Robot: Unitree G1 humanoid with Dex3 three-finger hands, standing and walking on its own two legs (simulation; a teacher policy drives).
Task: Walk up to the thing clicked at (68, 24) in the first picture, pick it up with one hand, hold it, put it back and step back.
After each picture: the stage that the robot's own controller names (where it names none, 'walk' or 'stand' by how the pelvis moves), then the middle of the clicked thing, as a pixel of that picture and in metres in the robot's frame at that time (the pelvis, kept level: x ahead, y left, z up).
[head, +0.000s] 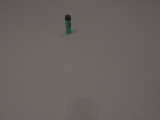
stand; (68, 24) +1.67 +0.12 -0.66
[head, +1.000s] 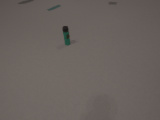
walk; (66, 36) +1.55 +0.23 -0.65
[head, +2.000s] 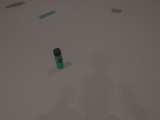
walk; (58, 59) +1.05 +0.27 -0.65
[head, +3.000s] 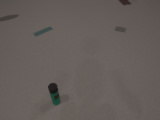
walk; (54, 94) +0.67 +0.24 -0.64
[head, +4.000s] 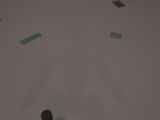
stand; out of the picture +0.43 +0.21 -0.63
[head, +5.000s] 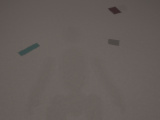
stand; out of the picture +0.38 +0.21 -0.66
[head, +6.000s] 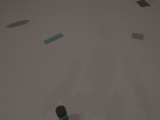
walk; (63, 116) +0.47 +0.20 -0.65
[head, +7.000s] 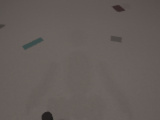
stand; out of the picture +0.45 +0.20 -0.64
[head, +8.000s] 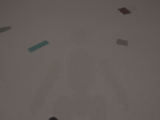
stand; out of the picture +0.42 +0.19 -0.66
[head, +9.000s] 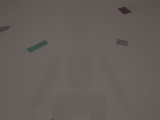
stand; out of the picture +0.40 +0.18 -0.66
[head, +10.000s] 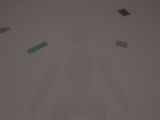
stand; out of the picture +0.40 +0.18 -0.66
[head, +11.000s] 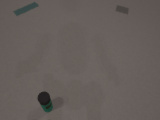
go down; (46, 102) +0.42 +0.19 -0.55
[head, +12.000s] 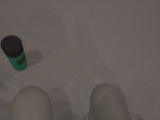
go down; (16, 56) +0.47 +0.24 -0.26
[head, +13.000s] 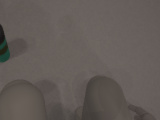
close in; out of the picture +0.46 +0.26 -0.22
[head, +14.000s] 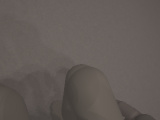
close; out of the picture +0.44 +0.30 -0.16
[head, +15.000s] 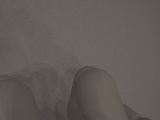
lift; out of the picture +0.39 +0.27 -0.15
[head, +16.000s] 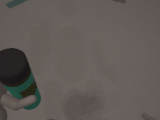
lift; (22, 85) +0.32 +0.17 +0.04
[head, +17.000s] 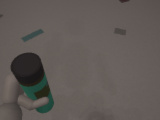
hold; (37, 88) +0.32 +0.14 +0.06
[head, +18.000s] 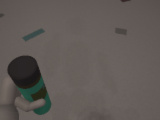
hold; (34, 90) +0.31 +0.15 +0.04
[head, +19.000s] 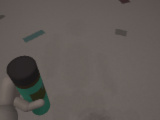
crouch; (33, 90) +0.31 +0.16 +0.05
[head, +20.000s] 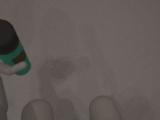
crouch; (12, 53) +0.43 +0.20 -0.04
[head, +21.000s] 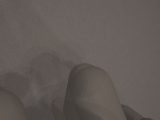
lower; out of the picture +0.42 +0.29 -0.17
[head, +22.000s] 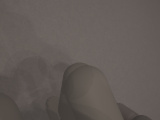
lower; out of the picture +0.44 +0.30 -0.16
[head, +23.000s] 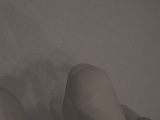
lower; out of the picture +0.43 +0.30 -0.16
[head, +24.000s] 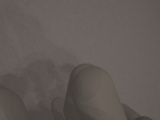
lower; out of the picture +0.42 +0.30 -0.16
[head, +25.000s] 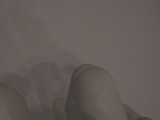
loosen; out of the picture +0.42 +0.30 -0.15
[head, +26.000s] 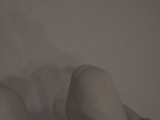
withdraw; out of the picture +0.42 +0.29 -0.17
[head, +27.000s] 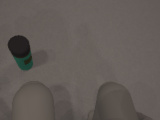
walk; (22, 55) +0.45 +0.24 -0.25
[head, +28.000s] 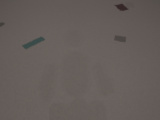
stand; out of the picture +0.38 +0.17 -0.59
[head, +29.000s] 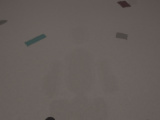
stand; out of the picture +0.40 +0.19 -0.60
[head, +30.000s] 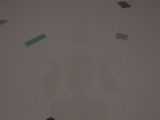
stand; out of the picture +0.39 +0.18 -0.60
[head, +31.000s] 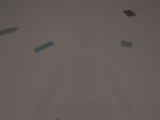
stand; out of the picture +0.42 +0.17 -0.65
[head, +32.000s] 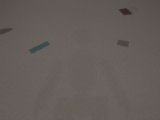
stand; out of the picture +0.39 +0.19 -0.66
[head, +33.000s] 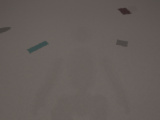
walk; out of the picture +0.37 +0.20 -0.66
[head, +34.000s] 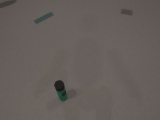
walk; (61, 91) +0.58 +0.19 -0.64
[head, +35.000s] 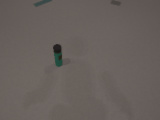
walk; (58, 56) +0.96 +0.14 -0.64
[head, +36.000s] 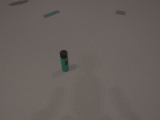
stand; (64, 61) +1.01 +0.17 -0.64
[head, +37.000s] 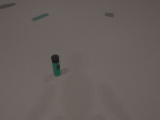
stand; (56, 65) +0.99 +0.19 -0.66
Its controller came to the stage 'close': yes
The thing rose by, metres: 0.67
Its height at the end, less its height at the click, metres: +0.00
